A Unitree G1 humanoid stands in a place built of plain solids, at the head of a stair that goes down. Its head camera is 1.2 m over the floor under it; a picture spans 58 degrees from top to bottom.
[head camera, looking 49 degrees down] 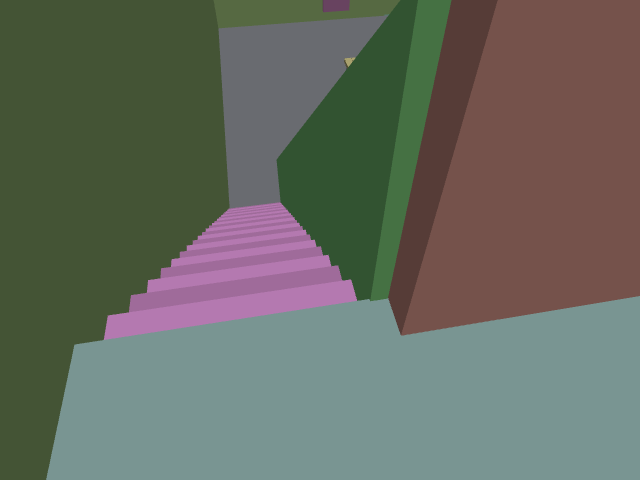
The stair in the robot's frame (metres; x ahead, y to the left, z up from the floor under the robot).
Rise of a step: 0.19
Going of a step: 0.22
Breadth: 0.92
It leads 10 degrees to the left of straight ahead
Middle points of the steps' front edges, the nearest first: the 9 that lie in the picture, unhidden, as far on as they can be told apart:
0.71 0.29 0.00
0.92 0.33 -0.19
1.14 0.37 -0.38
1.36 0.41 -0.57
1.58 0.45 -0.76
1.79 0.49 -0.95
2.01 0.53 -1.14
2.23 0.57 -1.33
2.45 0.60 -1.52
